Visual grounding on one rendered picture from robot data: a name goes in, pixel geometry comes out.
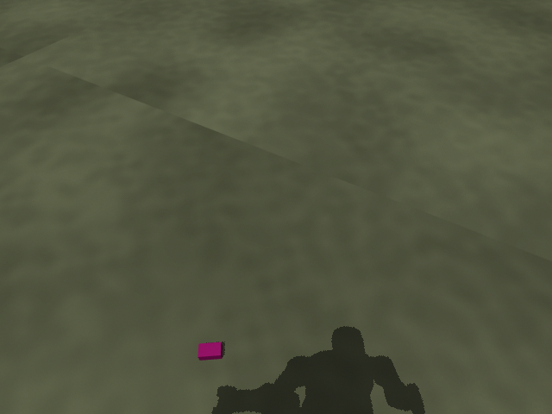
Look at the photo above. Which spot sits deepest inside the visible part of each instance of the small box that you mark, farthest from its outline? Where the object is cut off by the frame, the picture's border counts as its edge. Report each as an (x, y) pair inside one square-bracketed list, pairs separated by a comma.
[(210, 351)]

